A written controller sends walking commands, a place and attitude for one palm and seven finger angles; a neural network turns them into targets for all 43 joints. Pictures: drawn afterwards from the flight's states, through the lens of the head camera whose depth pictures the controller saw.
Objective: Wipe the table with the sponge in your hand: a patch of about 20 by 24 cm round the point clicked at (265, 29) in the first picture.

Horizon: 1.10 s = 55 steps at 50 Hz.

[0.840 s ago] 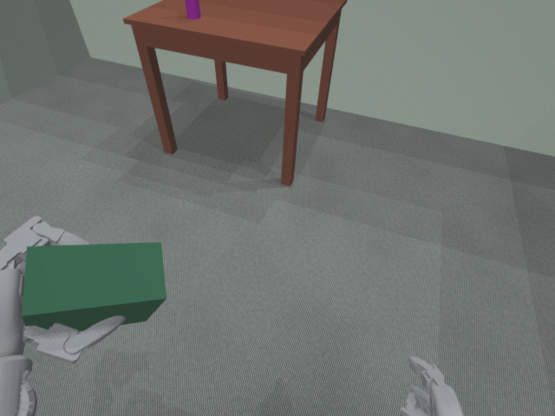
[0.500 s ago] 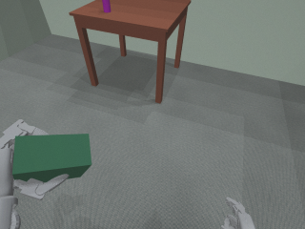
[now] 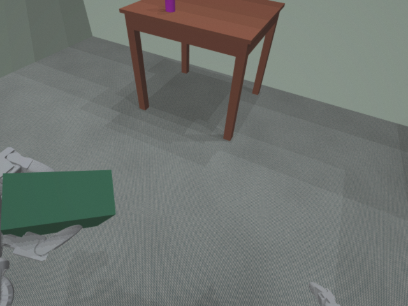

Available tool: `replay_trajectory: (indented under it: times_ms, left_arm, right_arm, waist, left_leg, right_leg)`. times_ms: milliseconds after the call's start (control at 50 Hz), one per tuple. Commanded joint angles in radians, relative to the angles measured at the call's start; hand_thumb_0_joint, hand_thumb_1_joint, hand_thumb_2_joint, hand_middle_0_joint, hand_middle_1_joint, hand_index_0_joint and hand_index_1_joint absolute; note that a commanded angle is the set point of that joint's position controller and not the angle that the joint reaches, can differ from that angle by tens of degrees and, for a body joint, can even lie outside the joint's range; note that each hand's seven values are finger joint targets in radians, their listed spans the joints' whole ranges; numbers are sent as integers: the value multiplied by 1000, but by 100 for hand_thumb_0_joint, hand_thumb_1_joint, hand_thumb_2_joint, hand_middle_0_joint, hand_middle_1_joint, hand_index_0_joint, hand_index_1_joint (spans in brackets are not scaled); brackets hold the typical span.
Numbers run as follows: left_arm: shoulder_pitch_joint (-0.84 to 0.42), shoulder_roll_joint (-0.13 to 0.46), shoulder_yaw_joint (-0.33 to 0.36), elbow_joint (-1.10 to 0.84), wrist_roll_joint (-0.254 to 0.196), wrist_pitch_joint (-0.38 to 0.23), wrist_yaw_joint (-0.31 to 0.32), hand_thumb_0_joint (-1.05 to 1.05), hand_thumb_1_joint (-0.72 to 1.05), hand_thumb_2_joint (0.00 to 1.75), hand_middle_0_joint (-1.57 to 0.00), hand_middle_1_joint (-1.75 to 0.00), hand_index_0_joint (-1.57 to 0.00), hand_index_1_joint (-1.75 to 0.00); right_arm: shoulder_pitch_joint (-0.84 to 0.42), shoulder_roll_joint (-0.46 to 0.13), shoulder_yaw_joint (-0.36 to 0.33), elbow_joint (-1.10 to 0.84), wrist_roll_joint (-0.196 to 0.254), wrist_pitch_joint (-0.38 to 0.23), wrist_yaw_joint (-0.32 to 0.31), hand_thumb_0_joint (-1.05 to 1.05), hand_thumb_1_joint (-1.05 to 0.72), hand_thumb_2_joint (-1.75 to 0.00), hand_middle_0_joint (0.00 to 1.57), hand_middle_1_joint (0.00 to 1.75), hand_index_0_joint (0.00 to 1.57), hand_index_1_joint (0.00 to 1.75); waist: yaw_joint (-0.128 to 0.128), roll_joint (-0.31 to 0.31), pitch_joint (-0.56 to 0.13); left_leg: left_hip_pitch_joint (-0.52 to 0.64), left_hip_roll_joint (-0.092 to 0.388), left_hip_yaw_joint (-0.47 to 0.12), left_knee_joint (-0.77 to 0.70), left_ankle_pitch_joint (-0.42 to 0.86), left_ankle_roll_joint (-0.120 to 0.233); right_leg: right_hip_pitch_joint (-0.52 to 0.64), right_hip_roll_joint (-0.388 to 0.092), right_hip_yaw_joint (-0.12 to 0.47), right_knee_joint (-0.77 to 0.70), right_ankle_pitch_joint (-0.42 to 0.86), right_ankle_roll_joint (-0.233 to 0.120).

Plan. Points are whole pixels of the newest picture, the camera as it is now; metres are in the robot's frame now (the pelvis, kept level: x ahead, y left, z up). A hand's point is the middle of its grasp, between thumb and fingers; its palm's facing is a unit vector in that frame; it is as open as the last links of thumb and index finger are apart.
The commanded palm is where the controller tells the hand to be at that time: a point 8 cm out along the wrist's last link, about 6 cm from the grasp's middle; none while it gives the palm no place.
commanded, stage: walk to a spot facing it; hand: left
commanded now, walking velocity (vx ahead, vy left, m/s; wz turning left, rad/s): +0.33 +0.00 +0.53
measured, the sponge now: (74, 203) +0.23 +0.20 +0.16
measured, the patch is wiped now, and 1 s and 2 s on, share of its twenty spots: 0.00 0.00 0.00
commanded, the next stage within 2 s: none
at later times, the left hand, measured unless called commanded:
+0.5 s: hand (39, 186) +0.24 +0.25 +0.18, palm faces +0.61 -0.67 -0.44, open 10.3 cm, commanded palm +0.18 +0.28 +0.20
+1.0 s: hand (69, 134) +0.35 +0.25 +0.18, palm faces +0.72 -0.55 -0.43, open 10.3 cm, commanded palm +0.28 +0.27 +0.20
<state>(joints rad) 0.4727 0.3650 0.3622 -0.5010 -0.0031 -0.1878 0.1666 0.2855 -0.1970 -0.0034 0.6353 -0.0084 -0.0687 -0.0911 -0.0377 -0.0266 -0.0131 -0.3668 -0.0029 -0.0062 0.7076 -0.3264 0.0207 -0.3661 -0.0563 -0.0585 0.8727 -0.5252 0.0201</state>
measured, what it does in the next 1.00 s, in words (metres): walks ahead, turning left: right foot, then left foot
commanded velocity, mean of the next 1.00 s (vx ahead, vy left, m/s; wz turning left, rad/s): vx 0.36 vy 0.00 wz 0.30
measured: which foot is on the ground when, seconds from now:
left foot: down 0.00-0.22, up 0.24-0.56, down 0.58-0.88, up 0.90-1.00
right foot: up 0.00-0.20, down 0.22-0.58, up 0.60-0.86, down 0.88-1.00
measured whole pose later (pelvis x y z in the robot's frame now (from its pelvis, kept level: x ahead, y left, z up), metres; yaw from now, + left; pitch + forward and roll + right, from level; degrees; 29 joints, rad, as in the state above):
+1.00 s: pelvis +0.25 -0.05 +0.01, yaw +24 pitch -2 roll +1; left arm 0.41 0.32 0.33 -0.43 -0.01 -0.19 0.14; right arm 0.22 -0.21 0.01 0.70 0.00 -0.05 -0.06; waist 0.03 0.06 0.05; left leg -0.49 0.06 0.03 1.21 -0.43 -0.01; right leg -0.29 -0.11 -0.21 0.68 -0.34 -0.03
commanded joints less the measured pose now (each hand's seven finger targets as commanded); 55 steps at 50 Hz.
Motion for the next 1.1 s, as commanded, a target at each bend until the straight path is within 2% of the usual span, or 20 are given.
replay_trajectory:
  times_ms: [0, 160, 180, 200, 220, 280, 360, 440, 500, 520, 540, 560, 640, 700, 820, 840, 880, 900, 980, 1080]
  left_arm:
    - [-88, 144, 88, -246, 8, -93, 1, 0, 10, 130, -120, -160, -120, -160]
    - [-26, 130, 88, -206, -21, -70, -23, 0, 10, 130, -120, -160, -120, -160]
    - [-38, 145, 99, -177, -15, -67, -23, 0, 10, 130, -120, -160, -120, -160]
    - [-58, 184, 113, -153, -5, -57, -19, 0, 10, 130, -120, -160, -120, -160]
    - [-110, 214, 140, -141, -28, -52, -10, 0, 10, 130, -120, -160, -120, -160]
    - [-49, 184, 118, -108, -16, -70, -13, 0, 10, 130, -120, -160, -120, -160]
    - [-129, 183, 100, -223, -5, -94, -3, 0, 10, 130, -120, -160, -120, -160]
    - [-64, 162, 104, -253, -14, -76, 30, 0, 10, 130, -120, -160, -120, -160]
    - [-89, 164, 103, -285, -18, -72, 47, 0, 10, 130, -120, -160, -120, -160]
    - [-103, 170, 107, -301, -18, -88, 49, 0, 10, 130, -120, -160, -120, -160]
    - [-69, 136, 87, -289, -29, -92, 47, 0, 10, 130, -120, -160, -120, -160]
    - [-149, 172, 98, -320, -26, -102, 50, 0, 10, 130, -120, -160, -120, -160]
    - [-85, 214, 158, -337, -12, -93, 13, 0, 10, 130, -120, -160, -120, -160]
    - [-6, 148, 127, -328, -31, -103, 4, 0, 10, 130, -120, -160, -120, -160]
    - [-86, 128, 98, -138, -24, -78, -2, 0, 10, 130, -120, -160, -120, -160]
    - [-113, 138, 91, -130, -18, -68, -2, 0, 10, 130, -120, -160, -120, -160]
    - [-151, 230, 147, -113, -18, -50, 11, 0, 10, 130, -120, -160, -120, -160]
    - [-173, 202, 116, -106, -22, -60, 5, 0, 10, 130, -120, -160, -120, -160]
    - [-147, 179, 103, -158, -9, -91, -7, 0, 10, 130, -120, -160, -120, -160]
    - [-74, 185, 125, -225, -18, -99, 16, 0, 10, 130, -120, -160, -120, -160]
  right_arm:
    - [-97, -125, -47, -128, -8, -89, 16, 0, -90, -90, 20, 30, 20, 30]
    - [-135, -111, -35, -132, -1, -79, 23, 0, -90, -90, 20, 30, 20, 30]
    - [-137, -98, -32, -132, 2, -70, 20, 0, -90, -90, 20, 30, 20, 30]
    - [-128, -76, -32, -140, 6, -59, 18, 0, -90, -90, 20, 30, 20, 30]
    - [-164, -87, -32, -149, 5, -59, 9, 0, -90, -90, 20, 30, 20, 30]
    - [-162, -105, -39, -130, -3, -46, 19, 0, -90, -90, 20, 30, 20, 30]
    - [-194, -95, -31, -161, -5, -29, 13, 0, -90, -90, 20, 30, 20, 30]
    - [-176, -74, -38, -209, -2, -34, 15, 0, -90, -90, 20, 30, 20, 30]
    - [-122, -81, -52, -221, 5, -32, 6, 0, -90, -90, 20, 30, 20, 30]
    - [-113, -94, -60, -228, 10, -30, 2, 0, -90, -90, 20, 30, 20, 30]
    - [-124, -126, -67, -224, 9, -30, 9, 0, -90, -90, 20, 30, 20, 30]
    - [-122, -124, -58, -230, 21, -36, 29, 0, -90, -90, 20, 30, 20, 30]
    - [-158, -107, -68, -189, 27, -43, 33, 0, -90, -90, 20, 30, 20, 30]
    - [-157, -98, -50, -181, 23, -78, 39, 0, -90, -90, 20, 30, 20, 30]
    - [-144, -100, -40, -156, 17, -74, 7, 0, -90, -90, 20, 30, 20, 30]
    - [-145, -87, -35, -157, 18, -69, 2, 0, -90, -90, 20, 30, 20, 30]
    - [-201, -81, -29, -173, 12, -71, 7, 0, -90, -90, 20, 30, 20, 30]
    - [-181, -97, -37, -150, 7, -75, 13, 0, -90, -90, 20, 30, 20, 30]
    - [-198, -99, -25, -123, 10, -33, 21, 0, -90, -90, 20, 30, 20, 30]
    - [-174, -94, -40, -173, 7, -24, 28, 0, -90, -90, 20, 30, 20, 30]
  waist:
    - [13, 229, -32]
    - [40, 240, -65]
    - [49, 135, -72]
    - [53, -142, -85]
    - [54, -263, -38]
    - [40, -109, 18]
    - [41, -99, 36]
    - [73, -141, -34]
    - [22, -86, -154]
    - [-3, 27, -203]
    - [5, 266, -229]
    - [13, 261, -198]
    - [44, 255, -98]
    - [53, 277, -75]
    - [52, 170, -50]
    - [57, 71, -54]
    - [95, -347, -45]
    - [65, -279, -33]
    - [46, -117, -8]
    - [64, -111, -20]
  left_leg:
    - [227, 296, -540, -346, 124, 227]
    - [-25, 161, -266, -261, 65, 126]
    - [-154, 126, -200, -156, 0, 89]
    - [-365, 26, -61, 125, -155, 33]
    - [-448, -16, 12, 420, -222, -12]
    - [-424, 83, -19, 588, -74, -44]
    - [-284, 119, 69, 299, -40, -40]
    - [-96, 39, 235, -20, -9, -19]
    - [232, -40, 307, -218, 144, -4]
    - [444, 42, 186, -226, 192, 44]
    - [569, 309, -218, -272, 365, 172]
    - [547, 452, -498, -336, 519, 273]
    - [293, 378, -283, -375, 125, 244]
    - [80, 294, -77, -428, 42, 167]
    - [-66, 221, 29, -244, -237, 81]
    - [-102, 168, 78, -60, -242, 55]
    - [-423, 19, 78, 503, -275, -7]
    - [-420, 59, -8, 603, -179, -18]
    - [-368, 114, 26, 559, -39, -45]
    - [-172, 110, 149, 117, 31, -27]
  right_leg:
    - [-259, 10, 81, 155, -47, 18]
    - [215, 65, -61, -342, 107, 17]
    - [366, -5, 17, -476, 125, -17]
    - [500, -238, 337, -596, -20, -114]
    - [435, -427, 588, -670, 13, -190]
    - [316, -360, 349, -615, 186, -185]
    - [277, -305, 43, -557, 596, -145]
    - [332, -275, -36, -465, 789, -139]
    - [248, -211, -117, -157, 874, -69]
    - [86, -187, -131, 42, 757, -27]
    - [-137, -49, -125, 319, 161, 18]
    - [-263, 10, -10, 465, -113, 8]
    - [-333, -112, 63, 367, 25, 18]
    - [-93, -85, -41, 89, 142, 26]
    - [226, 12, -162, -277, 199, 41]
    - [263, -39, -73, -377, 127, 12]
    - [378, -420, 598, -638, 114, -195]
    - [364, -420, 597, -647, 129, -205]
    - [305, -330, 175, -586, 408, -163]
    - [267, -290, 11, -580, 460, -157]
